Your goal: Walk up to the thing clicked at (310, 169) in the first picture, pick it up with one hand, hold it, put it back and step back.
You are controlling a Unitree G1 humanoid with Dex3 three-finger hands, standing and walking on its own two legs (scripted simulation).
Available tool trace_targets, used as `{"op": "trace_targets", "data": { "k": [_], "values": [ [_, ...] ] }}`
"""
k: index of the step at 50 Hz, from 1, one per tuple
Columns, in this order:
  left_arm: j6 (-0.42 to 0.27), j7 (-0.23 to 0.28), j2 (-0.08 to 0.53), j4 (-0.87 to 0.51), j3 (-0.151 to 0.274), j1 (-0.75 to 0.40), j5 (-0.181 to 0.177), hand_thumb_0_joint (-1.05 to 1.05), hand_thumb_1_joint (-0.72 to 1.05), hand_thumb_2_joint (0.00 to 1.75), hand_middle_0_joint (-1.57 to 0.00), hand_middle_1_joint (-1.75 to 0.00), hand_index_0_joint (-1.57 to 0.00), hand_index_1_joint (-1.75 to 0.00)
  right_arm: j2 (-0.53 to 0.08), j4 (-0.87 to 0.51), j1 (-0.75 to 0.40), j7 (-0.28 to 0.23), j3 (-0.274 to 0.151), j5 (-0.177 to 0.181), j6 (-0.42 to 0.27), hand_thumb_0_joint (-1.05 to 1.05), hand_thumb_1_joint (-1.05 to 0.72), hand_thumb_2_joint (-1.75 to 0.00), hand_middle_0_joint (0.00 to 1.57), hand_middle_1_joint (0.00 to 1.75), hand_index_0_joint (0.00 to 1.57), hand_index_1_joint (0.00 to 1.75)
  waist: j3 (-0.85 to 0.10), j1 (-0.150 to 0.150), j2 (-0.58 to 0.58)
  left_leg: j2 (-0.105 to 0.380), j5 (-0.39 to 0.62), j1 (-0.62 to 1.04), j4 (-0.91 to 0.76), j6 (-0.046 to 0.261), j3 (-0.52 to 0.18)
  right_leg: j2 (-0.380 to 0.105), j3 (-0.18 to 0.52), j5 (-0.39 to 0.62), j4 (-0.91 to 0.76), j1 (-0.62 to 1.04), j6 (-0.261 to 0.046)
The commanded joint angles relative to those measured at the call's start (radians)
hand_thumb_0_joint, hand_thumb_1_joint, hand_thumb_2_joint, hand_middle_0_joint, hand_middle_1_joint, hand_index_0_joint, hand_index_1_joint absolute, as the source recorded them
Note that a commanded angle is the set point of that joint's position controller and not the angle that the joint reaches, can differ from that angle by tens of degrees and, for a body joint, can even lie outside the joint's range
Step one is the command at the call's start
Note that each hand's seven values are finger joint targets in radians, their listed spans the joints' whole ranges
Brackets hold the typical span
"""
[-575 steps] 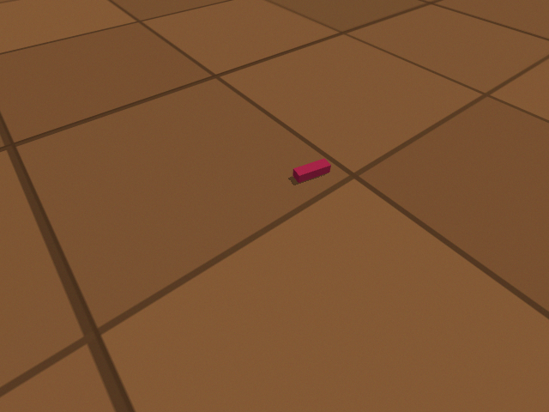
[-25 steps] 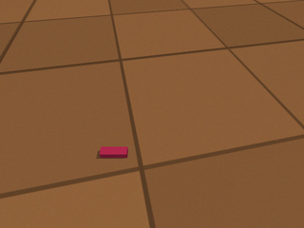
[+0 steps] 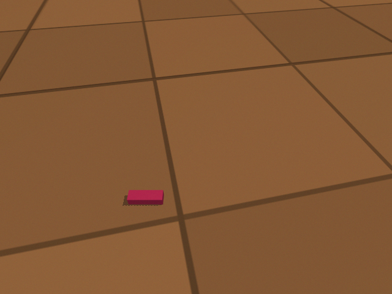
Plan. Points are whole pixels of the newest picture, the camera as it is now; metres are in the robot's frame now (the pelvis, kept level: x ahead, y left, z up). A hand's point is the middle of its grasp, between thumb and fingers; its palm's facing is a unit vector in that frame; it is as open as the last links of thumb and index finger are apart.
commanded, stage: stand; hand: left
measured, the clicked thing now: (145, 197) +0.77 +0.27 -0.76
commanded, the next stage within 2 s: walk up in 0.02 s
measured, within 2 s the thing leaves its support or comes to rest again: neither
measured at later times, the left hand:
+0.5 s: hand out of the picture +0.14 +0.32 -0.16, palm faces -0.06 -0.93 -0.36, open 7.4 cm
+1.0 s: hand (81, 230) +0.32 +0.31 -0.15, palm faces -0.01 -0.93 -0.36, open 7.3 cm
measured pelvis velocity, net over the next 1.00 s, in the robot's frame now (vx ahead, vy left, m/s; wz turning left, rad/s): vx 0.24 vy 0.04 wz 0.00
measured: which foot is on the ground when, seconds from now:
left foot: down 0.00-0.70, up 0.72-1.00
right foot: down 0.00-0.30, up 0.32-0.66, down 0.68-1.00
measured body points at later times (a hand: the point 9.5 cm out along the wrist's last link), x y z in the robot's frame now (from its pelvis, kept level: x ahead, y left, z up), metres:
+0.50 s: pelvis +0.09 +0.04 -0.01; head +0.11 +0.06 +0.44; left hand +0.14 +0.37 -0.13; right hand +0.12 -0.28 -0.11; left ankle +0.06 +0.14 -0.75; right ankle +0.13 -0.10 -0.70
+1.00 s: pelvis +0.24 +0.04 -0.02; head +0.25 +0.04 +0.43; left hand +0.32 +0.36 -0.12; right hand +0.29 -0.28 -0.13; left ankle +0.34 +0.18 -0.73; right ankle +0.27 -0.08 -0.75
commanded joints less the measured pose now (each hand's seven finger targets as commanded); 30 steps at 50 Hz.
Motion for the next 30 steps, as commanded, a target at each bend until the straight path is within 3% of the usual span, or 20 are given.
{"op": "trace_targets", "data": {
  "k": [1, 2, 3, 5, 6, 7, 8, 10, 12, 13, 14, 15, 16, 17, 18, 19, 20, 23, 26, 30],
  "values": [
    [-0.032, -0.003, 0.288, -0.099, 0.091, 0.033, 0.004, 0.0, 0.9, 0.9, -0.2, -0.3, -0.2, -0.3, -0.281, -0.113, 0.014, 0.014, -0.091, -0.018, -0.025, 0.0, -0.9, -0.9, 0.2, 0.3, 0.2, 0.3, -0.137, 0.004, 0.006, 0.064, -0.405, 0.038, 0.02, 0.091, -0.079, -0.039, 0.058, -0.348, -0.012, -0.023, -0.08],
    [-0.031, -0.01, 0.286, -0.093, 0.098, 0.056, 0.016, 0.0, 0.9, 0.9, -0.2, -0.3, -0.2, -0.3, -0.292, -0.111, 0.031, 0.023, -0.102, -0.028, -0.023, 0.0, -0.9, -0.9, 0.2, 0.3, 0.2, 0.3, -0.068, 0.012, 0.032, 0.077, -0.58, -0.052, 0.018, 0.102, -0.12, -0.053, 0.093, -0.504, 0.016, -0.081, -0.098],
    [-0.031, -0.014, 0.278, -0.104, 0.105, 0.05, 0.018, 0.0, 0.9, 0.9, -0.2, -0.3, -0.2, -0.3, -0.28, -0.135, 0.001, 0.027, -0.105, -0.031, -0.019, 0.0, -0.9, -0.9, 0.2, 0.3, 0.2, 0.3, 0.035, 0.02, 0.035, 0.081, -0.604, -0.156, 0.014, 0.104, -0.147, -0.058, 0.12, -0.547, 0.037, -0.142, -0.107],
    [-0.04, -0.015, 0.255, -0.122, 0.109, 0.094, 0.018, 0.0, 0.9, 0.9, -0.2, -0.3, -0.2, -0.3, -0.235, -0.178, -0.038, 0.032, -0.105, -0.031, -0.026, 0.0, -0.9, -0.9, 0.2, 0.3, 0.2, 0.3, 0.102, 0.048, -0.011, 0.078, -0.431, -0.264, 0.092, 0.099, -0.135, -0.101, 0.193, -0.431, 0.002, -0.09, -0.14],
    [-0.047, -0.012, 0.277, -0.119, 0.118, 0.137, 0.019, 0.0, 0.9, 0.9, -0.2, -0.3, -0.2, -0.3, -0.216, -0.2, -0.056, 0.032, -0.105, -0.031, -0.033, 0.0, -0.9, -0.9, 0.2, 0.3, 0.2, 0.3, 0.07, 0.063, -0.085, 0.045, -0.32, -0.325, 0.177, 0.081, -0.09, -0.147, 0.267, -0.373, -0.053, 0.011, -0.169],
    [-0.053, -0.009, 0.313, -0.116, 0.131, 0.183, 0.017, 0.0, 0.9, 0.9, -0.2, -0.3, -0.2, -0.3, -0.201, -0.218, -0.074, 0.034, -0.102, -0.029, -0.036, 0.0, -0.9, -0.9, 0.2, 0.3, 0.2, 0.3, 0.048, 0.081, -0.164, -0.003, -0.247, -0.417, 0.277, 0.052, -0.001, -0.221, 0.362, -0.329, -0.133, 0.141, -0.207],
    [-0.058, -0.01, 0.339, -0.134, 0.143, 0.178, 0.023, 0.0, 0.9, 0.9, -0.2, -0.3, -0.2, -0.3, -0.209, -0.234, -0.077, 0.034, -0.107, -0.035, -0.036, 0.0, -0.9, -0.9, 0.2, 0.3, 0.2, 0.3, 0.047, 0.082, -0.175, 0.035, -0.297, -0.47, 0.395, 0.041, -0.025, -0.299, 0.435, -0.274, -0.167, 0.165, -0.249],
    [-0.059, -0.012, 0.349, -0.19, 0.148, 0.103, 0.028, 0.0, 0.9, 0.9, -0.2, -0.3, -0.2, -0.3, -0.23, -0.247, -0.032, 0.043, -0.114, -0.029, -0.038, 0.0, -0.9, -0.9, 0.2, 0.3, 0.2, 0.3, 0.061, 0.045, -0.158, 0.074, -0.338, -0.395, 0.38, 0.049, -0.055, -0.306, 0.405, -0.388, -0.17, 0.038, -0.267],
    [-0.053, -0.018, 0.325, -0.226, 0.136, 0.003, 0.023, 0.0, 0.9, 0.9, -0.2, -0.3, -0.2, -0.3, -0.23, -0.216, 0.085, 0.045, -0.129, -0.027, -0.051, 0.0, -0.9, -0.9, 0.2, 0.3, 0.2, 0.3, 0.075, -0.032, -0.178, 0.085, -0.261, -0.197, 0.216, 0.058, -0.026, -0.239, 0.249, -0.271, -0.084, -0.102, -0.216],
    [-0.044, -0.023, 0.295, -0.241, 0.122, -0.026, 0.017, 0.0, 0.9, 0.9, -0.2, -0.3, -0.2, -0.3, -0.228, -0.183, 0.181, 0.044, -0.143, -0.032, -0.056, 0.0, -0.9, -0.9, 0.2, 0.3, 0.2, 0.3, 0.043, -0.088, -0.134, 0.031, -0.156, -0.003, 0.119, 0.047, 0.026, -0.166, 0.141, -0.196, 0.03, -0.219, -0.174],
    [-0.036, -0.025, 0.229, -0.253, 0.104, 0.001, 0.015, 0.0, 0.9, 0.9, -0.2, -0.3, -0.2, -0.3, -0.253, -0.158, 0.285, 0.032, -0.163, -0.045, -0.065, 0.0, -0.9, -0.9, 0.2, 0.3, 0.2, 0.3, 0.001, -0.13, 0.017, 0.018, -0.165, 0.226, 0.028, 0.043, -0.028, -0.059, 0.044, -0.168, 0.271, -0.389, -0.124],
    [-0.042, -0.023, 0.136, -0.274, 0.081, 0.034, -0.001, 0.0, 0.9, 0.9, -0.2, -0.3, -0.2, -0.3, -0.369, -0.164, 0.353, 0.023, -0.192, -0.06, -0.075, 0.0, -0.9, -0.9, 0.2, 0.3, 0.2, 0.3, -0.011, -0.145, 0.339, 0.287, -0.391, 0.309, -0.162, 0.117, -0.502, 0.131, -0.03, -0.32, 0.617, -0.605, -0.068],
    [-0.044, -0.008, 0.25, -0.255, 0.107, 0.056, 0.008, 0.0, 0.9, 0.9, -0.2, -0.3, -0.2, -0.3, -0.395, -0.205, 0.282, 0.024, -0.189, -0.033, -0.075, 0.0, -0.9, -0.9, 0.2, 0.3, 0.2, 0.3, 0.008, -0.103, 0.192, 0.392, -0.401, 0.208, -0.169, 0.221, -0.627, 0.072, 0.091, -0.379, 0.694, -0.585, -0.079],
    [-0.05, -0.005, 0.284, -0.253, 0.104, 0.057, 0.005, 0.0, 0.9, 0.9, -0.2, -0.3, -0.2, -0.3, -0.355, -0.23, 0.233, 0.022, -0.176, -0.019, -0.073, 0.0, -0.9, -0.9, 0.2, 0.3, 0.2, 0.3, 0.041, -0.067, 0.067, 0.379, -0.255, 0.152, -0.122, 0.241, -0.519, 0.024, 0.121, -0.322, 0.737, -0.57, -0.08],
    [-0.051, -0.008, 0.266, -0.239, 0.102, 0.108, -0.006, 0.0, 0.9, 0.9, -0.2, -0.3, -0.2, -0.3, -0.31, -0.25, 0.197, 0.019, -0.155, -0.016, -0.075, 0.0, -0.9, -0.9, 0.2, 0.3, 0.2, 0.3, 0.048, -0.027, 0.063, 0.326, -0.131, 0.158, -0.091, 0.227, -0.401, 0.005, 0.117, -0.27, 0.73, -0.549, -0.078],
    [-0.053, -0.011, 0.263, -0.229, 0.102, 0.138, -0.009, 0.0, 0.9, 0.9, -0.2, -0.3, -0.2, -0.3, -0.281, -0.272, 0.174, 0.014, -0.145, -0.016, -0.077, 0.0, -0.9, -0.9, 0.2, 0.3, 0.2, 0.3, 0.039, -0.015, 0.072, 0.296, -0.033, 0.165, -0.073, 0.214, -0.325, -0.019, 0.104, -0.234, 0.688, -0.524, -0.07],
    [-0.053, -0.016, 0.265, -0.225, 0.101, 0.138, -0.007, 0.0, 0.9, 0.9, -0.2, -0.3, -0.2, -0.3, -0.273, -0.275, 0.181, 0.011, -0.141, -0.013, -0.079, 0.0, -0.9, -0.9, 0.2, 0.3, 0.2, 0.3, 0.047, -0.021, 0.094, 0.264, 0.064, 0.142, -0.079, 0.193, -0.245, -0.027, 0.09, -0.193, 0.636, -0.5, -0.06],
    [-0.046, -0.033, 0.237, -0.258, 0.097, 0.115, -0.004, 0.0, 0.9, 0.9, -0.2, -0.3, -0.2, -0.3, -0.273, -0.294, 0.218, 0.009, -0.137, -0.012, -0.078, 0.0, -0.9, -0.9, 0.2, 0.3, 0.2, 0.3, 0.064, -0.034, 0.135, 0.229, 0.249, 0.135, -0.07, 0.208, -0.133, -0.026, 0.02, -0.136, 0.516, -0.466, -0.032],
    [-0.047, -0.043, 0.227, -0.301, 0.101, 0.068, 0.007, 0.0, 0.9, 0.9, -0.2, -0.3, -0.2, -0.3, -0.278, -0.325, 0.239, 0.013, -0.135, -0.008, -0.075, 0.0, -0.9, -0.9, 0.2, 0.3, 0.2, 0.3, 0.054, -0.043, 0.132, 0.221, 0.314, 0.092, -0.04, 0.216, -0.076, -0.046, -0.055, -0.062, 0.387, -0.385, -0.036],
    [-0.048, -0.049, 0.215, -0.313, 0.116, 0.08, 0.007, 0.0, 0.9, 0.9, -0.2, -0.3, -0.2, -0.3, -0.285, -0.371, 0.219, 0.016, -0.137, -0.002, -0.063, 0.0, -0.9, -0.9, 0.2, 0.3, 0.2, 0.3, 0.04, -0.026, 0.114, 0.205, 0.202, -0.039, 0.021, 0.183, -0.069, 0.003, -0.108, 0.014, 0.279, -0.193, -0.061]
  ]
}}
